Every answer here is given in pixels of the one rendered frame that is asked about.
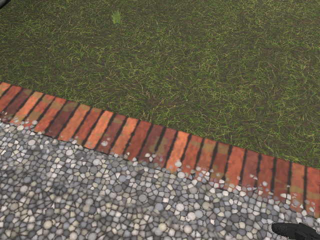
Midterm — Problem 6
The robot right hand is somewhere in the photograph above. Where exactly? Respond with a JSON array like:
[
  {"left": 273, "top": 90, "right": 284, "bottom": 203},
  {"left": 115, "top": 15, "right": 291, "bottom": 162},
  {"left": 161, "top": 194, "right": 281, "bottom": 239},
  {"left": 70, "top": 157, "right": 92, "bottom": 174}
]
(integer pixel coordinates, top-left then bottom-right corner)
[{"left": 271, "top": 222, "right": 320, "bottom": 240}]

